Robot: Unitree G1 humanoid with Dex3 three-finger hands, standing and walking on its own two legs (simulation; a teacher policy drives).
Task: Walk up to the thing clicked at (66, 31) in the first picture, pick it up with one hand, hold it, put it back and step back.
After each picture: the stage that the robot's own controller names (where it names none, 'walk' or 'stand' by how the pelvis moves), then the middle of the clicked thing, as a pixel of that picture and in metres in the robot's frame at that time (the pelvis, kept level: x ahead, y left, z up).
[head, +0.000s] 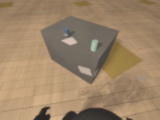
stand; (66, 32) +0.96 +0.35 -0.06
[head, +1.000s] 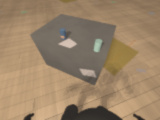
walk; (63, 34) +0.84 +0.32 -0.03
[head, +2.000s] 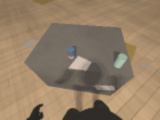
walk; (71, 53) +0.54 +0.16 -0.04
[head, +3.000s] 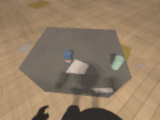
stand; (68, 57) +0.49 +0.22 -0.03
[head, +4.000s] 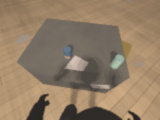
walk; (67, 53) +0.51 +0.20 -0.05
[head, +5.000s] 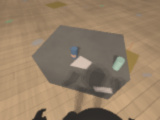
stand; (74, 52) +0.59 +0.19 -0.05
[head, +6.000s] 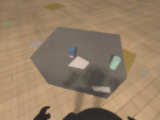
stand; (71, 53) +0.60 +0.21 -0.06
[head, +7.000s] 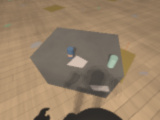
stand; (70, 52) +0.62 +0.22 -0.06
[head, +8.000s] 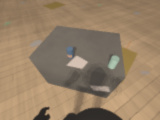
stand; (70, 53) +0.60 +0.22 -0.06
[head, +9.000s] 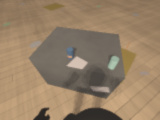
rise first; (70, 53) +0.60 +0.22 -0.06
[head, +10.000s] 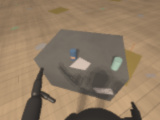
rise first; (73, 54) +0.60 +0.22 -0.06
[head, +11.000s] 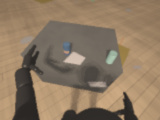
go down; (66, 48) +0.62 +0.20 -0.04
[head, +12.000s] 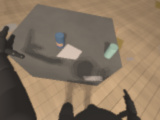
go down; (60, 40) +0.60 +0.21 +0.00
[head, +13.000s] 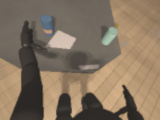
close in; (48, 26) +0.61 +0.23 +0.04
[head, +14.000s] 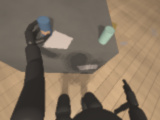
close; (45, 27) +0.61 +0.22 +0.05
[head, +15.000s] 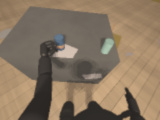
lift; (59, 42) +0.58 +0.19 +0.02
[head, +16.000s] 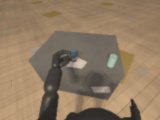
close; (73, 56) +0.59 +0.18 -0.03
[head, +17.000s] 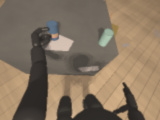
close; (53, 31) +0.62 +0.19 +0.04
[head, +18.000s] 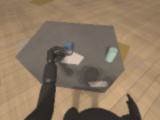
lift; (68, 48) +0.59 +0.18 +0.00
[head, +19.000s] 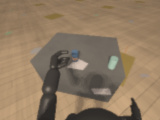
hold; (75, 56) +0.61 +0.17 -0.03
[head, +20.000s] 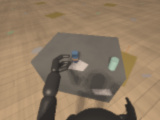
hold; (75, 56) +0.60 +0.17 -0.04
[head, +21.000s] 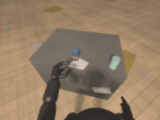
stand; (75, 54) +0.59 +0.17 -0.05
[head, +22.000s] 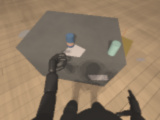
stand; (70, 40) +0.63 +0.17 +0.01
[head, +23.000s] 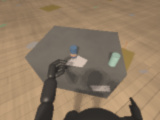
stand; (73, 52) +0.60 +0.17 -0.01
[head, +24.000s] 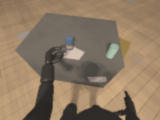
go down; (69, 43) +0.62 +0.17 -0.01
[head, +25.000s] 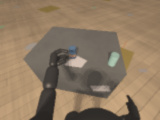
hold; (72, 52) +0.59 +0.17 -0.01
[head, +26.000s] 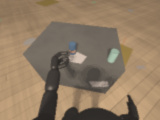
hold; (72, 48) +0.62 +0.17 -0.01
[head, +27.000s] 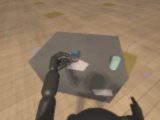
hold; (74, 56) +0.58 +0.17 -0.02
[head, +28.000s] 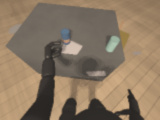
hold; (65, 37) +0.62 +0.17 +0.01
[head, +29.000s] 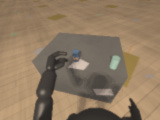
crouch; (76, 55) +0.61 +0.17 -0.02
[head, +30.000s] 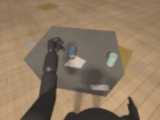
crouch; (71, 53) +0.59 +0.18 -0.04
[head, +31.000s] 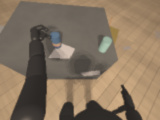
lower; (56, 40) +0.59 +0.19 +0.00
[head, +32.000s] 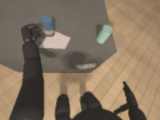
lower; (48, 27) +0.62 +0.19 +0.04
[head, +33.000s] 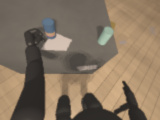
lower; (49, 29) +0.61 +0.19 +0.04
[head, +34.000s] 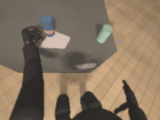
lower; (48, 26) +0.62 +0.19 +0.05
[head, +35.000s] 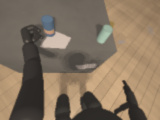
loosen; (49, 26) +0.62 +0.19 +0.05
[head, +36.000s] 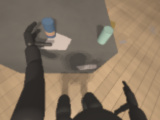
withdraw; (49, 28) +0.61 +0.19 +0.04
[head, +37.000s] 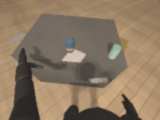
sink last; (69, 45) +0.58 +0.16 +0.00
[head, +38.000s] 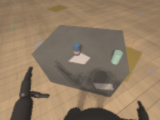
stand; (76, 49) +0.63 +0.18 -0.01
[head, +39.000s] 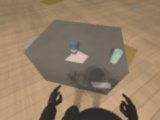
stand; (73, 47) +0.60 +0.18 +0.00
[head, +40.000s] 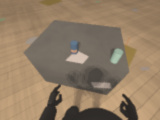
stand; (74, 47) +0.60 +0.18 +0.01
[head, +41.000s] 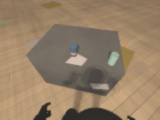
stand; (73, 50) +0.61 +0.18 -0.03
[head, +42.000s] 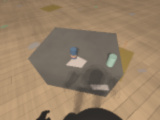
stand; (73, 53) +0.61 +0.19 -0.06
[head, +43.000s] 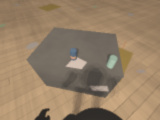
stand; (73, 54) +0.59 +0.18 -0.06
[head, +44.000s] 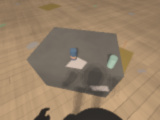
stand; (73, 54) +0.59 +0.18 -0.06
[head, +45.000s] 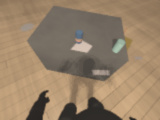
walk; (78, 37) +0.69 +0.12 -0.04
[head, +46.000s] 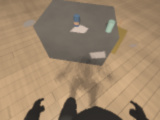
walk; (76, 20) +0.94 +0.23 -0.03
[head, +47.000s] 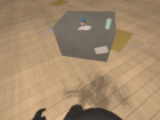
stand; (82, 21) +1.24 +0.22 -0.04
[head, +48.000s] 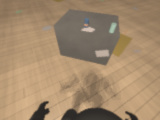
stand; (86, 23) +1.20 +0.13 -0.05
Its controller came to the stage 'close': yes
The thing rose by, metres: 0.00
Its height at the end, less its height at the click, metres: +0.00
